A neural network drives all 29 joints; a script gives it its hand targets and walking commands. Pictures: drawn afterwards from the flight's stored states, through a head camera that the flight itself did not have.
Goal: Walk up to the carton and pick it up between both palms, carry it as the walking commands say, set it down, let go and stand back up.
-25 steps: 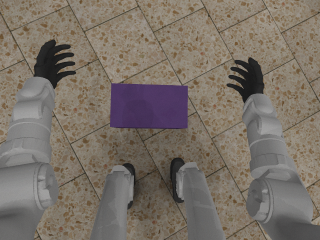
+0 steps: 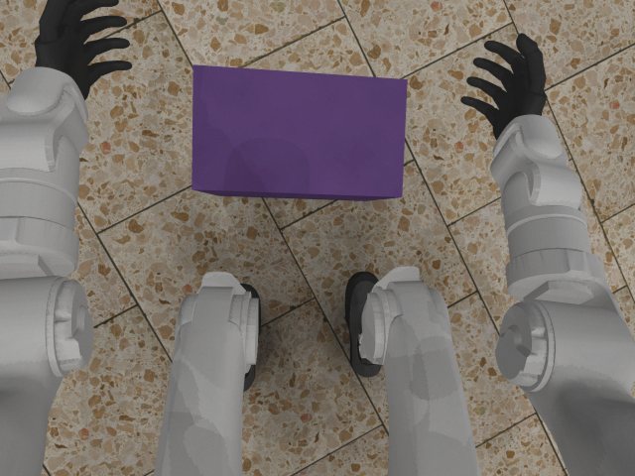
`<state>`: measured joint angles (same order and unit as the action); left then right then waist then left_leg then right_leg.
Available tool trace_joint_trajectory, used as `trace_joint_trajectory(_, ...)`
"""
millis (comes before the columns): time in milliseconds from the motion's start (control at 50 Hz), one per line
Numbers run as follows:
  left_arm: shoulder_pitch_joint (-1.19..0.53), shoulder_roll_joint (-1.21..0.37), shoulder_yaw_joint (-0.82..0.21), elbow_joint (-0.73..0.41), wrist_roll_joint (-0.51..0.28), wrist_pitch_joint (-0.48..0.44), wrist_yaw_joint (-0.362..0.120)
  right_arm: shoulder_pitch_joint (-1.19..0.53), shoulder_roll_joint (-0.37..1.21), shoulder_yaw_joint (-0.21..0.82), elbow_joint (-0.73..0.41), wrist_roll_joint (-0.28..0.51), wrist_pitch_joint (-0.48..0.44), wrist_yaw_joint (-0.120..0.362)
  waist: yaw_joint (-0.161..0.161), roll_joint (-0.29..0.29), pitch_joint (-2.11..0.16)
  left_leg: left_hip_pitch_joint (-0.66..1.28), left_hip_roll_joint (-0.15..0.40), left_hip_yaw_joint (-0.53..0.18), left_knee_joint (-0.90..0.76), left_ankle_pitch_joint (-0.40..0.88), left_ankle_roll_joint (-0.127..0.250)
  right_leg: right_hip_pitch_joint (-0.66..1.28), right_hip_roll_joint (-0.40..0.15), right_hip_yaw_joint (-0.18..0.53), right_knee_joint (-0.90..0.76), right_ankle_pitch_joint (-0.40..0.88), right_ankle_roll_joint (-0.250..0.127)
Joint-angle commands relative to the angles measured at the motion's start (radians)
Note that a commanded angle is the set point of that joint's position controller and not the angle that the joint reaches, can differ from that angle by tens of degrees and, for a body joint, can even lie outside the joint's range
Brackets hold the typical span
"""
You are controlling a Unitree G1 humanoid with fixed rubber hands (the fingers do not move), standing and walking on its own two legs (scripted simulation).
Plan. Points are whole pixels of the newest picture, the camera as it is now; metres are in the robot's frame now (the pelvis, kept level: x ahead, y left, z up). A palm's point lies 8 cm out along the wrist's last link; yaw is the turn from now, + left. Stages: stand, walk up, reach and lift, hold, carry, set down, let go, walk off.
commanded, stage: reach and lift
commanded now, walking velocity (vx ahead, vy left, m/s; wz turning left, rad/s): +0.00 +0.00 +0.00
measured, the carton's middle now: (297, 147) +0.49 +0.01 -0.35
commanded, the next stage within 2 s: none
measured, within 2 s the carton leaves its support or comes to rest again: neither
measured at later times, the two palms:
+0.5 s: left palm (148, 120) +0.51 +0.22 -0.29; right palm (475, 142) +0.49 -0.25 -0.27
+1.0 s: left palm (156, 117) +0.51 +0.21 -0.29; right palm (459, 141) +0.49 -0.23 -0.28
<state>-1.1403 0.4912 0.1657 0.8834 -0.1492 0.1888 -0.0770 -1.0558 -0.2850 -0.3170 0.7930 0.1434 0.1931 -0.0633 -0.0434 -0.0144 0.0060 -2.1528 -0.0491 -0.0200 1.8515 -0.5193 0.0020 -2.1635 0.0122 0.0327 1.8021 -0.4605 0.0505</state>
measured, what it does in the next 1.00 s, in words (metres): lowers itself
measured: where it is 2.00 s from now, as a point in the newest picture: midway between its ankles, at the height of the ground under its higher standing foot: (303, 348)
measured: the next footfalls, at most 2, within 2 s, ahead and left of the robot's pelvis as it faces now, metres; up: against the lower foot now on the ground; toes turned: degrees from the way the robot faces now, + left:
none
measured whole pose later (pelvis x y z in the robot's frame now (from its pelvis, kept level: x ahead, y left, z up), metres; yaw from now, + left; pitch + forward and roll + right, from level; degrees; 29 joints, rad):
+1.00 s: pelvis +0.00 +0.00 -0.12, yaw -1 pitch +35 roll -2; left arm -1.28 0.46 0.07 1.09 -0.22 0.06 0.02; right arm -1.23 -0.38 -0.12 1.09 0.32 0.05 -0.09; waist -0.03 -0.04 0.32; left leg -2.29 0.01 -0.01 2.30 -0.62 0.02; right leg -2.31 0.03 0.02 2.23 -0.54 0.05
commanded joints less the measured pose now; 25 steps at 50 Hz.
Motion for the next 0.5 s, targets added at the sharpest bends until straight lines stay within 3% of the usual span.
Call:
trace_joint_trajectory(0, -0.286, 0.139, -0.003, -0.113, -0.018, -0.042, 0.025, -0.208, -0.263, -0.029, -0.072, 0.011, -0.062, -0.008, -0.018, 0.143, -1.162, 0.782, 0.027, 0.030, -0.107, 0.303, -0.026, 0.452, 0.020, -0.129, -0.023, 0.167, -0.015)
trace_joint_trajectory(20, -0.283, 0.156, 0.028, -0.072, 0.002, -0.044, 0.026, -0.205, -0.257, -0.019, -0.061, 0.018, -0.067, -0.006, 0.012, 0.123, -1.109, 0.680, 0.028, 0.051, -0.086, 0.224, -0.022, 0.493, 0.006, -0.106, -0.019, 0.135, -0.019)
trace_joint_trajectory(40, -0.265, 0.147, 0.024, -0.085, 0.000, -0.053, 0.025, -0.236, -0.256, -0.018, -0.131, 0.008, -0.081, -0.008, 0.005, 0.083, -1.135, 0.658, 0.029, 0.041, -0.091, 0.245, -0.017, 0.548, 0.009, -0.118, -0.002, 0.199, -0.012)
trace_joint_trajectory(60, -0.228, 0.142, 0.019, -0.004, 0.021, -0.056, 0.030, -0.208, -0.223, -0.013, -0.058, 0.031, -0.083, -0.003, 0.022, 0.124, -1.067, 0.651, 0.038, 0.034, -0.084, 0.246, -0.015, 0.461, 0.015, -0.121, 0.026, 0.167, -0.008)
trace_joint_trajectory(80, -0.217, 0.139, 0.023, -0.020, 0.026, -0.068, 0.038, -0.230, -0.212, 0.005, -0.076, 0.043, -0.096, 0.002, 0.060, 0.126, -1.054, 0.665, 0.038, 0.035, -0.077, 0.286, -0.019, 0.441, 0.014, -0.116, 0.028, 0.180, -0.006)
trace_joint_trajectory(100, -0.231, 0.139, 0.052, -0.077, 0.043, -0.081, 0.040, -0.215, -0.212, 0.001, -0.112, 0.052, -0.107, 0.007, 0.050, 0.095, -1.173, 0.676, 0.039, 0.035, -0.042, 0.358, -0.012, 0.504, 0.017, -0.111, 0.051, 0.246, 0.001)
trace_joint_trajectory(120, -0.262, 0.135, 0.020, -0.092, 0.027, -0.086, 0.049, -0.245, -0.188, 0.035, -0.098, 0.067, -0.103, 0.010, 0.078, 0.086, -1.191, 0.705, 0.036, 0.033, -0.031, 0.385, -0.016, 0.490, 0.015, -0.123, 0.083, 0.243, 0.004)
trace_joint_trajectory(140, -0.246, 0.134, 0.030, -0.095, 0.000, -0.090, 0.053, -0.229, -0.213, 0.035, -0.082, 0.058, -0.109, 0.006, 0.049, 0.029, -1.120, 0.663, 0.043, 0.023, -0.020, 0.343, -0.008, 0.477, 0.011, -0.135, 0.090, 0.221, 0.007)
trace_joint_trajectory(160, -0.307, 0.121, 0.034, -0.182, 0.008, -0.109, 0.055, -0.216, -0.186, 0.059, -0.063, 0.071, -0.120, 0.010, 0.064, 0.054, -1.136, 0.623, 0.038, 0.031, 0.011, 0.405, -0.012, 0.496, 0.009, -0.101, 0.108, 0.287, -0.002)
trace_joint_trajectory(180, -0.294, 0.127, 0.020, -0.221, -0.012, -0.112, 0.057, -0.234, -0.257, 0.006, -0.153, 0.021, -0.137, -0.003, 0.011, 0.024, -1.262, 0.693, 0.036, 0.019, 0.028, 0.476, -0.015, 0.574, 0.021, -0.112, 0.122, 0.349, 0.004)
trace_joint_trajectory(200, -0.251, 0.128, 0.013, -0.122, 0.003, -0.111, 0.063, -0.161, -0.213, 0.022, -0.012, 0.035, -0.135, -0.002, 0.014, 0.061, -1.153, 0.682, 0.049, 0.015, 0.040, 0.447, -0.015, 0.459, 0.019, -0.121, 0.134, 0.277, 0.001)
trace_joint_trajectory(220, -0.258, 0.136, 0.019, -0.136, -0.001, -0.114, 0.065, -0.196, -0.263, -0.001, -0.057, 0.004, -0.148, -0.008, 0.000, 0.011, -1.142, 0.628, 0.034, 0.023, 0.063, 0.413, -0.024, 0.489, 0.021, -0.112, 0.142, 0.294, 0.001)
trace_joint_trajectory(240, -0.268, 0.145, 0.027, -0.155, 0.007, -0.121, 0.069, -0.226, -0.245, 0.016, -0.059, 0.010, -0.150, -0.009, 0.023, -0.012, -1.142, 0.587, 0.035, 0.023, 0.067, 0.382, -0.015, 0.530, 0.017, -0.100, 0.145, 0.313, -0.004)
trace_joint_trajectory(260, -0.297, 0.154, -0.005, -0.128, -0.004, -0.119, 0.072, -0.254, -0.245, -0.005, -0.052, 0.037, -0.150, -0.015, 0.005, 0.081, -1.107, 0.625, 0.048, 0.034, 0.080, 0.364, -0.021, 0.464, 0.014, -0.118, 0.160, 0.267, 0.000)
trace_joint_trajectory(280, -0.303, 0.163, -0.003, -0.187, -0.020, -0.128, 0.079, -0.292, -0.260, 0.006, -0.149, 0.040, -0.160, -0.026, 0.021, 0.058, -1.178, 0.686, 0.050, 0.016, 0.092, 0.405, -0.017, 0.471, 0.015, -0.115, 0.176, 0.276, 0.006)
trace_joint_trajectory(300, -0.315, 0.139, -0.021, -0.178, -0.032, -0.120, 0.075, -0.250, -0.238, 0.034, -0.110, 0.059, -0.159, -0.026, -0.014, 0.026, -1.237, 0.656, 0.052, 0.023, 0.118, 0.413, -0.012, 0.558, 0.009, -0.113, 0.189, 0.332, 0.000)
trace_joint_trajectory(320, -0.305, 0.130, -0.022, -0.119, -0.046, -0.124, 0.074, -0.253, -0.265, 0.013, -0.039, 0.051, -0.165, -0.029, 0.002, 0.066, -1.069, 0.552, 0.052, 0.034, 0.120, 0.332, -0.022, 0.473, 0.000, -0.104, 0.203, 0.272, -0.005)
trace_joint_trajectory(340, -0.334, 0.155, -0.021, -0.145, -0.044, -0.125, 0.078, -0.318, -0.251, 0.041, -0.126, 0.070, -0.165, -0.034, 0.027, 0.035, -1.156, 0.581, 0.052, 0.039, 0.117, 0.326, -0.010, 0.565, -0.003, -0.110, 0.206, 0.289, 0.003)
trace_joint_trajectory(360, -0.311, 0.156, -0.027, -0.123, -0.046, -0.129, 0.078, -0.285, -0.252, 0.037, -0.108, 0.057, -0.167, -0.038, 0.012, 0.028, -1.157, 0.551, 0.050, 0.040, 0.134, 0.321, -0.016, 0.556, 0.004, -0.101, 0.214, 0.291, 0.001)
trace_joint_trajectory(380, -0.365, 0.174, -0.028, -0.202, -0.064, -0.132, 0.083, -0.293, -0.277, 0.046, -0.152, 0.073, -0.170, -0.044, -0.008, 0.013, -1.275, 0.584, 0.053, 0.042, 0.172, 0.368, -0.023, 0.690, 0.004, -0.090, 0.249, 0.370, 0.001)
trace_joint_trajectory(400, -0.353, 0.192, -0.025, -0.185, -0.057, -0.136, 0.093, -0.296, -0.236, 0.064, -0.145, 0.099, -0.163, -0.048, 0.030, 0.010, -1.256, 0.600, 0.053, 0.037, 0.163, 0.351, -0.013, 0.637, 0.008, -0.108, 0.260, 0.337, 0.006)
trace_joint_trajectory(420, -0.351, 0.164, -0.040, -0.108, -0.065, -0.135, 0.085, -0.306, -0.218, 0.071, -0.111, 0.130, -0.170, -0.040, 0.014, 0.039, -1.181, 0.574, 0.062, 0.032, 0.168, 0.304, -0.002, 0.598, 0.000, -0.102, 0.256, 0.312, 0.000)
trace_joint_trajectory(440, -0.378, 0.169, -0.054, -0.034, -0.062, -0.132, 0.085, -0.295, -0.174, 0.102, 0.045, 0.141, -0.149, -0.029, 0.035, 0.077, -1.021, 0.541, 0.082, 0.034, 0.164, 0.243, -0.013, 0.508, -0.008, -0.089, 0.248, 0.230, 0.003)
trace_joint_trajectory(460, -0.394, 0.150, -0.046, 0.002, -0.066, -0.124, 0.079, -0.348, -0.182, 0.130, 0.057, 0.151, -0.145, -0.025, 0.053, 0.046, -0.974, 0.484, 0.079, 0.025, 0.168, 0.200, -0.008, 0.485, -0.020, -0.086, 0.258, 0.181, 0.000)
trace_joint_trajectory(480, -0.404, 0.175, -0.060, -0.084, -0.055, -0.139, 0.083, -0.348, -0.194, 0.126, 0.012, 0.152, -0.148, -0.021, 0.056, 0.090, -1.025, 0.554, 0.081, 0.036, 0.192, 0.246, -0.022, 0.501, -0.009, -0.078, 0.277, 0.216, -0.002)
